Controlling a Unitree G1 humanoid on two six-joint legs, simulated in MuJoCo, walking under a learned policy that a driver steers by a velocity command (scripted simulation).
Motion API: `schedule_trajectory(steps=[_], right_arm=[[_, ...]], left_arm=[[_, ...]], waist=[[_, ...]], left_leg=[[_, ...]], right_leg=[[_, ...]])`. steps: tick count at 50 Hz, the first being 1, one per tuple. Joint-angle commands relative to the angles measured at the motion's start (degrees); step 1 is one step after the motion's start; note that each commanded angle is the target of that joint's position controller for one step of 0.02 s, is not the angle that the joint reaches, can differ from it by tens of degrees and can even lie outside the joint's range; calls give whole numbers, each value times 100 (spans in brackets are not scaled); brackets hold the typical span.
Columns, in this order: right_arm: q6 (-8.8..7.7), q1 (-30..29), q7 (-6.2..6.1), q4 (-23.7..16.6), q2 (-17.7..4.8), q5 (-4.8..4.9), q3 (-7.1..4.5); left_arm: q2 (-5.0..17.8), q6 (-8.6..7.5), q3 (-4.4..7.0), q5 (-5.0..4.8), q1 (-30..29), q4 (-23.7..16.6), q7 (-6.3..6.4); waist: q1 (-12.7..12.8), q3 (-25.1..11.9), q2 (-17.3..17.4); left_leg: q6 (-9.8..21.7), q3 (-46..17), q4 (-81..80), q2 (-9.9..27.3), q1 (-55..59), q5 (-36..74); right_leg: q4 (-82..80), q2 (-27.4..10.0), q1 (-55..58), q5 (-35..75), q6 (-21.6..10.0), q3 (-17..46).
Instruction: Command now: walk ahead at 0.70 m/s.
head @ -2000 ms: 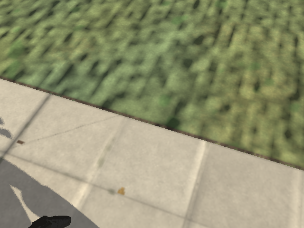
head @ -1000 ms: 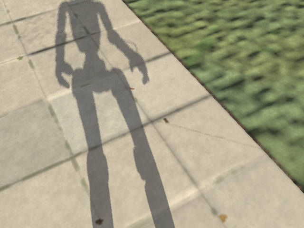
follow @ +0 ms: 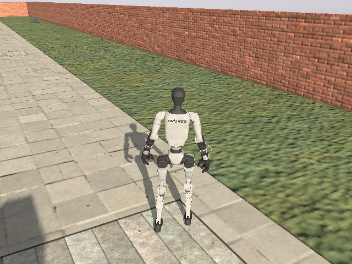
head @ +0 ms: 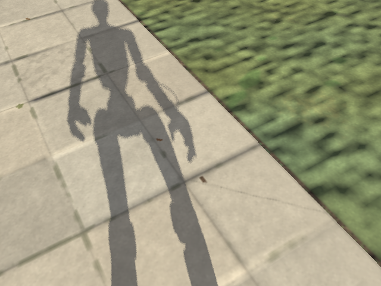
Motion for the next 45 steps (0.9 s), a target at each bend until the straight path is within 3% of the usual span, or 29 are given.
schedule_trajectory(steps=[1, 2, 3, 4, 6, 7, 8, 9, 10, 13, 15, 17, 19, 20, 21, 22, 23, 24, 25, 26, 27, 30, 33, 36, 37, 38, 39, 41, 45], right_arm=[[-240, -1681, 61, -976, 384, -146, 119], [-263, -1369, 135, -1111, 260, -20, 122], [-249, -1437, 189, -1079, -157, -52, 64], [-227, -1284, 255, -944, -344, -149, 19], [-111, -944, 340, -685, -326, -260, 24], [-52, -1037, 366, -704, -223, -233, 62], [-160, -1100, 155, -716, -269, 447, 11], [-221, -1392, 81, -805, -277, 414, 57], [-275, -1705, 69, -929, -185, 310, 89], [-353, -2623, 193, -1219, 167, 230, 223], [-323, -2776, 277, -1292, 52, 267, 194], [-301, -2554, 296, -1244, -187, 229, 121], [-308, -1596, 266, -886, -483, 149, -16], [-313, -931, 236, -633, -609, 124, -88], [-301, -327, 174, -469, -882, -6, -129], [-244, -242, 168, -392, -1010, -117, -66], [-199, -160, 203, -372, -534, 9, 22], [-162, -866, 194, -470, -472, 139, 43], [-141, -1421, 162, -518, -283, 176, 105], [-148, -1695, 140, -516, -170, 136, 167], [-149, -1819, 127, -454, -225, 52, 155], [-123, -1957, 100, -305, -305, -94, 137], [-25, -1928, 12, -207, -488, 27, 95], [72, -1767, -26, -11, -259, 106, 182], [93, -1638, -33, 50, -226, 87, 199], [135, -1411, -80, 44, -249, 125, 153], [153, -1441, -129, 111, -289, 65, 156], [180, -1250, -166, 243, -229, 53, 148], [164, -1198, -135, 455, -239, 89, 145]], left_arm=[[901, 70, 147, 281, 2763, 506, 44], [1019, 126, 173, 246, 1792, 306, 56], [874, 93, 167, 152, 1012, 6, 43], [720, 30, 132, 67, 746, -64, 10], [343, -78, 3, 83, 862, 14, 34], [208, -116, -45, 67, 1056, 154, 52], [174, -176, -81, -176, 1172, 195, 110], [191, -179, -93, -216, 1351, 283, 143], [281, -141, -96, -171, 1404, 304, 185], [467, -6, -110, -84, 1502, 287, 297], [563, 25, -88, -135, 1689, 381, 321], [585, 37, -59, -169, 1531, 382, 337], [636, 109, -12, -136, 1251, 307, 335], [620, 160, -14, -125, 1139, 253, 308], [476, 165, -60, -38, 1248, 136, 280], [-380, 171, -305, 6, 2486, 309, 182], [-5, 142, -219, -152, 2654, 556, 126], [322, 161, -113, -272, 1950, 318, 130], [366, 196, -85, -244, 1327, 140, 206], [387, 267, -37, -184, 1063, 85, 288], [311, 356, -30, -131, 1090, 51, 338], [-47, 497, -114, -94, 1173, 70, 429], [86, 606, -93, -63, 1034, 84, 424], [198, 677, -59, 119, 785, -6, 393], [393, 665, -48, 116, 632, -132, 418], [761, 616, 40, 27, 351, -87, 420], [480, 530, -13, 10, 126, -101, 401], [267, 392, -68, 18, -24, -31, 370], [278, 277, -61, -72, 238, 117, 347]], waist=[[1345, 100, -2113], [635, 383, -1535], [309, 707, -662], [130, 599, -289], [29, 591, -469], [24, 767, -557], [86, 791, -683], [158, 772, -537], [198, 759, -451], [414, 671, -642], [401, 615, -812], [161, 471, -878], [-330, -92, -900], [-664, -436, -729], [-762, -1057, -206], [-120, -2122, 1295], [-326, -2750, 743], [-221, -1755, 469], [-105, -1003, 35], [23, -593, -137], [187, -443, 38], [380, -373, 412], [383, -601, 378], [424, -19, 265], [316, 323, -24], [-56, 525, -916], [-53, 605, -1066], [-183, 503, -1085], [-32, 251, -428]], left_leg=[[419, -238, 3726, -936, -4472, -747], [470, -623, 4315, -445, -4996, 68], [379, -337, 4331, 136, -5006, 867], [214, -158, 3917, 420, -4445, 1263], [-85, 187, 3570, 497, -3643, 1501], [-180, 336, 3459, 485, -3566, 1650], [-212, 130, 3225, 534, -3917, 1593], [-261, 237, 2893, 482, -4075, 1667], [-299, 382, 2326, 388, -3994, 1848], [-348, 877, 530, -54, -2742, 2761], [-283, 815, 80, -180, -2176, 3207], [-100, 636, -226, -270, -1797, 3261], [99, 624, -293, -476, -885, 3077], [231, 661, -610, -447, -130, 3547], [517, -77, -160, 371, 1404, 5644], [1826, -2081, 93, 2160, 3223, 7381], [2023, -2743, -357, 2140, 2983, 6366], [1748, -2074, -713, 1861, 1997, 5241], [1428, -1585, -1040, 1553, 1035, 4441], [1267, -1267, -1295, 1403, 192, 4088], [1129, -989, -1492, 1213, -506, 3769], [1044, -394, -1647, 883, -1374, 3609], [906, -401, -1787, 849, -1572, 1591], [215, -348, -1902, 491, -2307, -976], [-38, -219, -1603, 291, -2270, -1046], [-209, 244, -1327, -87, -1502, -344], [-295, 312, -981, -132, -858, 267], [-242, 352, -760, -104, -351, 917], [-123, 275, -783, -22, -491, 1436]], right_leg=[[-2188, -1760, 2905, -3259, -354, 3991], [-2841, -2284, 2315, -4181, -910, 5232], [-2661, -2254, 1855, -3601, -919, 4621], [-2500, -1791, 1479, -2702, -790, 3608], [-2688, -1146, 1060, -1022, -683, 2366], [-2682, -996, 957, 77, -704, 1909], [-2462, -1075, 1484, 1230, -813, 1669], [-2325, -1056, 1690, 2390, -801, 1404], [-2245, -985, 1703, 3231, -755, 1127], [-2207, -603, 1151, 4091, -562, 448], [-2166, -706, 1174, 4145, -574, 442], [-1850, -808, 1476, 4521, -468, 472], [-909, -802, 1852, 5343, -311, 502], [17, -580, 1810, 5373, -147, 382], [1393, -284, 769, 3831, 42, 337], [3764, 578, -886, -1396, 381, 477], [4485, 597, -947, -1948, 401, 1425], [4482, 292, -1266, -1650, 416, 1219], [4137, 58, -1341, -1240, 450, 978], [3774, -100, -1134, -942, 494, 937], [3312, -229, -626, -708, 514, 917], [1790, -139, 248, -799, 555, 642], [689, -85, 931, 525, 442, 513], [-109, -109, 1344, 857, 153, 549], [-738, -448, 995, 483, -17, 932], [-1027, -448, -148, -824, -178, 1019], [-1340, -350, -652, -1340, -134, 1025], [-1446, -313, -774, -973, 49, 995], [-989, -183, 2, 478, 84, 800]])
